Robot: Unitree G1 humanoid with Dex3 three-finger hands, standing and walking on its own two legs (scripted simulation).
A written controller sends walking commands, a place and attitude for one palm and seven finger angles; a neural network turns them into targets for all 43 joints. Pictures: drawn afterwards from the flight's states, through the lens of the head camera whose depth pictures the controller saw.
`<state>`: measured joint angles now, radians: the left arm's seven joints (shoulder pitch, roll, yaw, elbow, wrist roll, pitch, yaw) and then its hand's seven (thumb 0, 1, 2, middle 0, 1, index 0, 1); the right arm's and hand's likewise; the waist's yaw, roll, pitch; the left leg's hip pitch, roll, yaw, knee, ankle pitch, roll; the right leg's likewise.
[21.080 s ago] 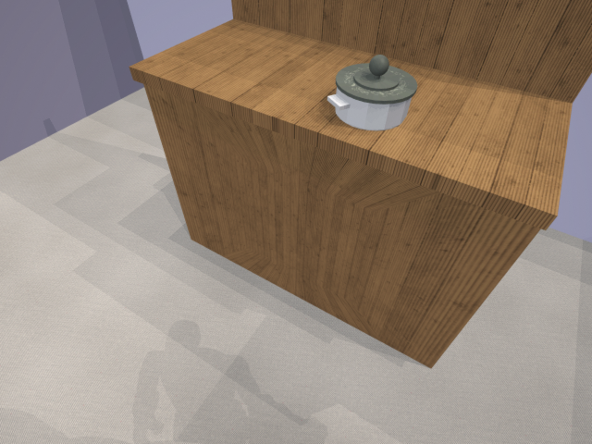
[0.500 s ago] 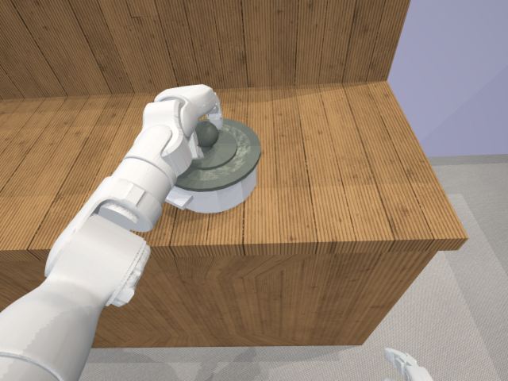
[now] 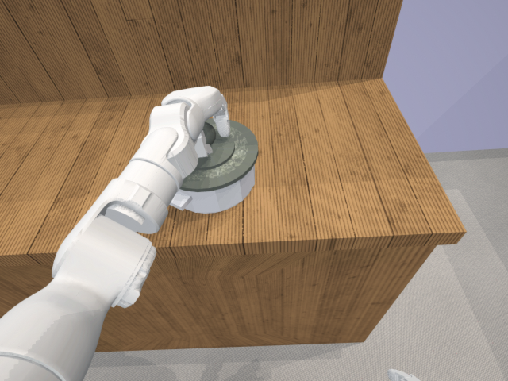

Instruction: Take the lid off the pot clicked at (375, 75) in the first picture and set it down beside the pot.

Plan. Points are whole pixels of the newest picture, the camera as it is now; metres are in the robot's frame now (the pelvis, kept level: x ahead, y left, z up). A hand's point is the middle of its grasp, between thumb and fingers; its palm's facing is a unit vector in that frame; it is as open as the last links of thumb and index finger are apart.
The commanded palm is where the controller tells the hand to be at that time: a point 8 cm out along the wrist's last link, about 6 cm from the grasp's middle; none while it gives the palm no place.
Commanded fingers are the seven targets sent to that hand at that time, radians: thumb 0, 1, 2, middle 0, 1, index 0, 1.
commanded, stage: close the fingers and squeeze the knob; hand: left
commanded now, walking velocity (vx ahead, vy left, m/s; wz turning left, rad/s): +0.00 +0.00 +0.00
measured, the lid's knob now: (203, 134) +0.49 +0.07 +0.14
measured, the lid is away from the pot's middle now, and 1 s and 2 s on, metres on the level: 0.00 0.00 0.01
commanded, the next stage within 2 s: lift the lid straight up in 1.02 s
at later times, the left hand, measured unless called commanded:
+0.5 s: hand (198, 137) +0.47 +0.08 +0.15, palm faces -0.36 -0.08 -0.93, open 6.2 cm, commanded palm +0.46 +0.09 +0.22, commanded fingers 0.00 0.60 0.55 -0.86 -1.00 -0.88 -1.01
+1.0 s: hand (195, 138) +0.46 +0.08 +0.15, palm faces -0.34 -0.09 -0.94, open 6.2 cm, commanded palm +0.45 +0.09 +0.22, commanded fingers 0.00 0.82 0.68 -0.98 -1.05 -1.01 -1.05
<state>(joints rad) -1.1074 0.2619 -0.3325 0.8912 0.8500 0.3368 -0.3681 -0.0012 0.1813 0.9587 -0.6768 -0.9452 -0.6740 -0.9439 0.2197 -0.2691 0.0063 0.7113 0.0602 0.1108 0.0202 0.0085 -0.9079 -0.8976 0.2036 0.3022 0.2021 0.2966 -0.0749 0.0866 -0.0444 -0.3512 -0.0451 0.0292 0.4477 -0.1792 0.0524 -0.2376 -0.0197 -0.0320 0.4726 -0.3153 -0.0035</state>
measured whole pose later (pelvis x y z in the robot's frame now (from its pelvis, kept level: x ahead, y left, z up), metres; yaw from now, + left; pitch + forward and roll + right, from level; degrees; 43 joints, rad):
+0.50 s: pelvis +0.00 -0.01 +0.00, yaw +0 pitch +5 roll +0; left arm -1.13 0.29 -0.33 0.93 0.86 0.33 -0.40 -0.01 0.41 0.46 -0.79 -0.97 -0.81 -0.97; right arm 0.22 -0.28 0.00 0.70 0.06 0.10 0.00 0.01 -0.91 -0.90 0.20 0.30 0.20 0.30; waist -0.08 0.07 -0.04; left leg -0.35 -0.03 0.02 0.45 -0.18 0.04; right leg -0.24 -0.01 -0.03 0.47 -0.31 -0.01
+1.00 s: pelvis +0.00 +0.00 +0.00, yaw +0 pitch +5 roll +0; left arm -1.09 0.29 -0.32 0.86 0.86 0.34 -0.39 -0.03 0.40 0.49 -0.80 -0.97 -0.81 -0.96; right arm 0.20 -0.27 0.00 0.68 0.07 0.12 0.02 0.01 -0.91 -0.90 0.20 0.30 0.20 0.30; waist -0.07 0.08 -0.04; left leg -0.35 -0.04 0.03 0.45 -0.19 0.05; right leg -0.23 -0.01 -0.03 0.46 -0.31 -0.01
